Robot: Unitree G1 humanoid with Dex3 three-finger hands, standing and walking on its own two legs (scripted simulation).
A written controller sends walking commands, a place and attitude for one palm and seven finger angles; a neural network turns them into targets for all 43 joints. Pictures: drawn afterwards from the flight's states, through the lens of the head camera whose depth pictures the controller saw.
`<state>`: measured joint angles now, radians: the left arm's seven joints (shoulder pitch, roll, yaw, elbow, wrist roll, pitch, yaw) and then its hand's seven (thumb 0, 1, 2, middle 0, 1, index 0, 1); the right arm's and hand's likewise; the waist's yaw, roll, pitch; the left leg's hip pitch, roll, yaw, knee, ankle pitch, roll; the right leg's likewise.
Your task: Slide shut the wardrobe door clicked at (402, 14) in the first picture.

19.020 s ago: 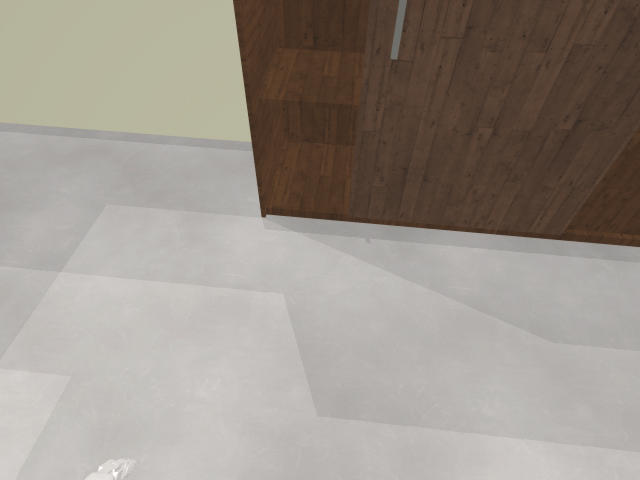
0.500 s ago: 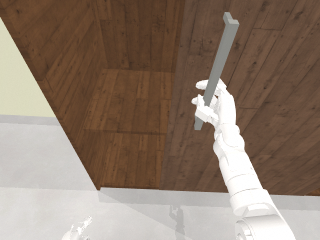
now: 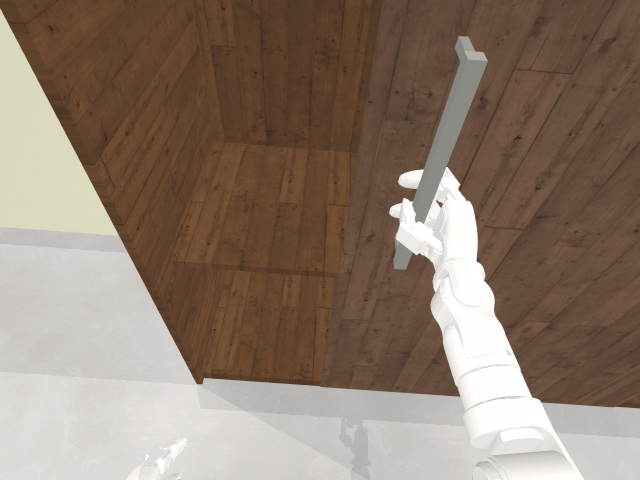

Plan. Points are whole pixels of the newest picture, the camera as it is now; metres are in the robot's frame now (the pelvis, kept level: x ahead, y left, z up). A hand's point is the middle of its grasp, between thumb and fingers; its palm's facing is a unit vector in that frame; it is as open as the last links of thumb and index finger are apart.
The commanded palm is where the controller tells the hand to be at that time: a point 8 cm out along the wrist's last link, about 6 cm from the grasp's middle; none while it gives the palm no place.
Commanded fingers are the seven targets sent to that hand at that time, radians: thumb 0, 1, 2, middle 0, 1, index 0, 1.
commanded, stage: grip the handle and tug to test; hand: right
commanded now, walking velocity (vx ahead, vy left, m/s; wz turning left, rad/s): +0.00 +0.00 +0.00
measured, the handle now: (425, 176) +0.46 -0.08 +0.16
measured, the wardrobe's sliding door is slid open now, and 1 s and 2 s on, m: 0.36 0.34 0.22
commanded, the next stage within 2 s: tug the door sideways, standing still in 0.20 s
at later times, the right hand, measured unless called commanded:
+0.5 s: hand (403, 227) +0.40 -0.06 +0.12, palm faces -0.05 +1.00 -0.02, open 5.7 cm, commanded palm +0.38 -0.09 +0.12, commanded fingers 0.00 -0.90 -0.90 0.45 1.40 0.45 1.40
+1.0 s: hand (379, 225) +0.40 -0.03 +0.12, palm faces -0.04 +1.00 -0.06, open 5.6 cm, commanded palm +0.39 -0.03 +0.12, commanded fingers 0.00 -0.90 -0.90 0.45 1.40 0.45 1.40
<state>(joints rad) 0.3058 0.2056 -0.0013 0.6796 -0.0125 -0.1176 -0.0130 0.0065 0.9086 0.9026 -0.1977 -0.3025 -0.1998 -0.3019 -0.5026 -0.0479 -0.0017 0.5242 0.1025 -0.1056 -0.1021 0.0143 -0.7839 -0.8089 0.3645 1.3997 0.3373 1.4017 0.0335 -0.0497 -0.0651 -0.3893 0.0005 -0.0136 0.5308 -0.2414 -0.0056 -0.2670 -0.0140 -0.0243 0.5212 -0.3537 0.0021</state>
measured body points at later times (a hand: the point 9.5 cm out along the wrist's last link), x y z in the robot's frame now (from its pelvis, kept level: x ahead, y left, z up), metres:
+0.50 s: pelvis +0.05 +0.00 +0.00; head +0.08 +0.02 +0.45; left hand +0.21 +0.22 -0.11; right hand +0.40 -0.11 +0.12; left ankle +0.01 +0.12 -0.73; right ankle -0.06 -0.12 -0.73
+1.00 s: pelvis +0.02 -0.01 +0.00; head +0.06 +0.02 +0.45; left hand +0.17 +0.18 -0.13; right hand +0.40 -0.08 +0.13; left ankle +0.01 +0.13 -0.73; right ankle -0.06 -0.11 -0.73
